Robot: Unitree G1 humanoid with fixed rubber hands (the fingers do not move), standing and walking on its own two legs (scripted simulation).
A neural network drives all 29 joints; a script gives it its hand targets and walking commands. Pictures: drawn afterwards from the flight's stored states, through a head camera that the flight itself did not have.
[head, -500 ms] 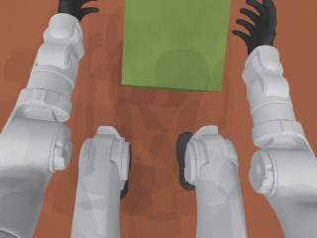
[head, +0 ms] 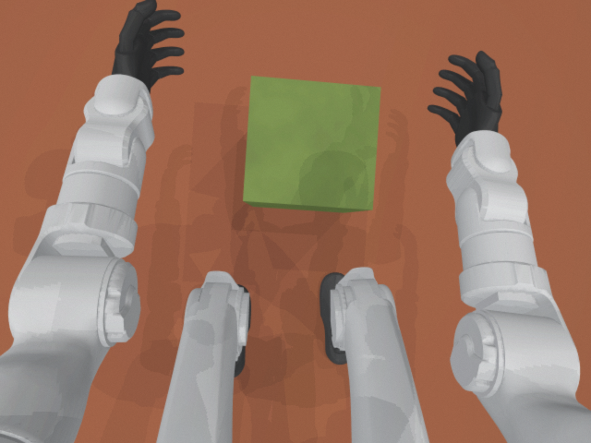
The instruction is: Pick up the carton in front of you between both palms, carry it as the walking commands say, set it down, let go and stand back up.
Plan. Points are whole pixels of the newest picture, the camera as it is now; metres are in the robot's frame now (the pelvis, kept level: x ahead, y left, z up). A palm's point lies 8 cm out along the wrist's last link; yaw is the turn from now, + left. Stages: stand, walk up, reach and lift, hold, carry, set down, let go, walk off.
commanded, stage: set down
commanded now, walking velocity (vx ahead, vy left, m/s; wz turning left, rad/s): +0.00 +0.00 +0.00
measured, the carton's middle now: (306, 157) +0.49 -0.04 -0.40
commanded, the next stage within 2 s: let go in 0.32 s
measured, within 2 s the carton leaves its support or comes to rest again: neither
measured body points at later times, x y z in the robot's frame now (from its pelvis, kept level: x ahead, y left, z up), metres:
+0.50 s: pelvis +0.03 +0.00 +0.13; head +0.31 +0.00 +0.49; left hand +0.52 +0.19 +0.02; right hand +0.47 -0.22 +0.02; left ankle +0.08 +0.12 -0.49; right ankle +0.10 -0.12 -0.49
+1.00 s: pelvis +0.10 -0.01 +0.24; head +0.23 +0.00 +0.67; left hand +0.35 +0.22 +0.14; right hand +0.32 -0.24 +0.15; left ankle +0.08 +0.12 -0.49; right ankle +0.10 -0.12 -0.49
